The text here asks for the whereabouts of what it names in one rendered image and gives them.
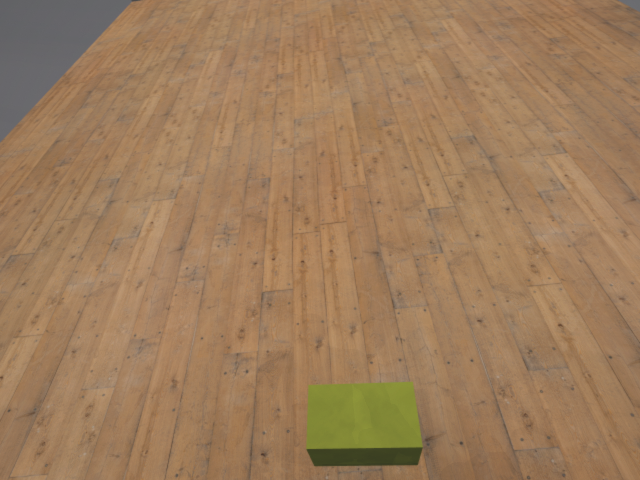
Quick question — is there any carton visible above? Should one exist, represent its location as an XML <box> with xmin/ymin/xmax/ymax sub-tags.
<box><xmin>306</xmin><ymin>382</ymin><xmax>423</xmax><ymax>466</ymax></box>

